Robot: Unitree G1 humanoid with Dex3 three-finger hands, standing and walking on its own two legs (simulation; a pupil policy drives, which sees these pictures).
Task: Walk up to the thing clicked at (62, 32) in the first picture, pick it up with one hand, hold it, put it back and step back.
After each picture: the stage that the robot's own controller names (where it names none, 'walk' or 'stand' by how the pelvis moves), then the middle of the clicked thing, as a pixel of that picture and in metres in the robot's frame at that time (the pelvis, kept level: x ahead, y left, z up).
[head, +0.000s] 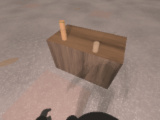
stand; (63, 30) +1.00 +0.43 -0.01
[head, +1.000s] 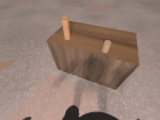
walk; (66, 28) +0.89 +0.34 +0.03
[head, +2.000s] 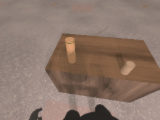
walk; (71, 51) +0.55 +0.18 +0.01
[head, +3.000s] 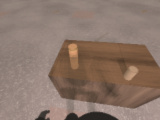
stand; (73, 57) +0.51 +0.19 +0.00
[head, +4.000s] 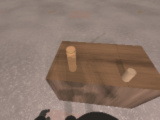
stand; (71, 60) +0.49 +0.20 -0.01
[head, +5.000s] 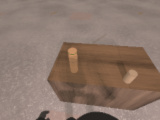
stand; (73, 61) +0.49 +0.18 -0.01
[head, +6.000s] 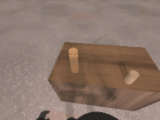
stand; (74, 61) +0.49 +0.17 -0.01
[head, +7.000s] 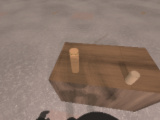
stand; (74, 61) +0.49 +0.17 -0.01
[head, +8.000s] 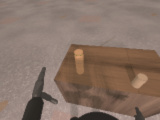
rise first; (79, 62) +0.49 +0.16 -0.01
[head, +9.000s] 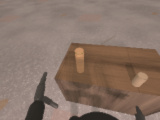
go down; (80, 61) +0.50 +0.15 -0.01
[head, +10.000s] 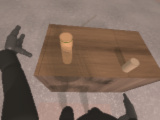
go down; (66, 50) +0.49 +0.15 +0.04
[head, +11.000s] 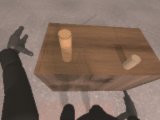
approach; (66, 48) +0.50 +0.15 +0.06
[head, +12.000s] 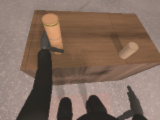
close; (55, 38) +0.52 +0.17 +0.09
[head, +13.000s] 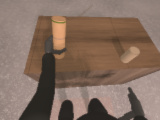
lift; (59, 40) +0.52 +0.16 +0.09
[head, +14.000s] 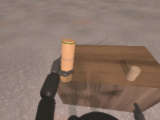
lift; (67, 61) +0.33 +0.16 +0.19
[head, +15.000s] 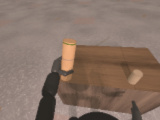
hold; (67, 61) +0.34 +0.16 +0.18
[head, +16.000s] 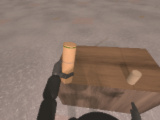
hold; (68, 64) +0.34 +0.16 +0.16
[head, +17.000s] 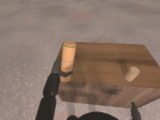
crouch; (67, 62) +0.36 +0.16 +0.14
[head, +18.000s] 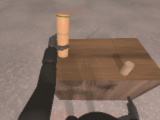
lower; (62, 37) +0.50 +0.16 +0.22
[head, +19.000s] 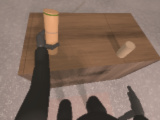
lower; (51, 34) +0.56 +0.17 +0.10
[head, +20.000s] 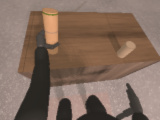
lower; (51, 34) +0.55 +0.17 +0.10
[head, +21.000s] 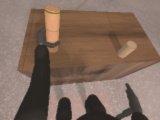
lower; (52, 32) +0.56 +0.17 +0.10
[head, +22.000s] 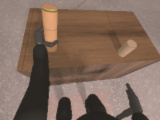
lower; (50, 31) +0.56 +0.18 +0.10
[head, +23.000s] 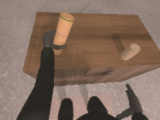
open; (61, 36) +0.54 +0.14 +0.09
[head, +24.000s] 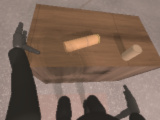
rise; (82, 42) +0.55 +0.01 +0.01
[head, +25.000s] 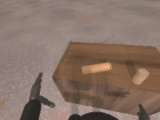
sink last; (96, 68) +0.50 +0.00 -0.05
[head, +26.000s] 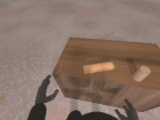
stand; (98, 67) +0.48 -0.02 -0.05
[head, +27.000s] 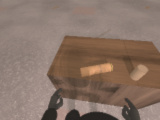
stand; (96, 69) +0.45 -0.02 -0.04
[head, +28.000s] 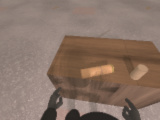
stand; (96, 71) +0.43 -0.02 -0.03
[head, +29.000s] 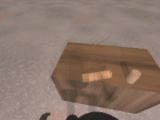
stand; (96, 76) +0.43 -0.03 -0.09
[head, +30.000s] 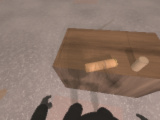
walk; (100, 65) +0.47 -0.05 -0.07
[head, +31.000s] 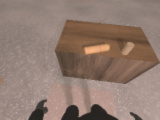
walk; (96, 49) +0.66 -0.01 -0.09
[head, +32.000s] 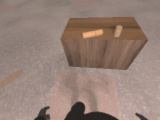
walk; (92, 34) +0.96 +0.09 -0.08
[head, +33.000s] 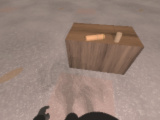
stand; (94, 37) +1.02 +0.02 -0.09
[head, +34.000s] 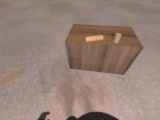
stand; (94, 38) +1.03 +0.01 -0.10
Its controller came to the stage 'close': yes
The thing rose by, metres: 0.21
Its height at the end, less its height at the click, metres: -0.09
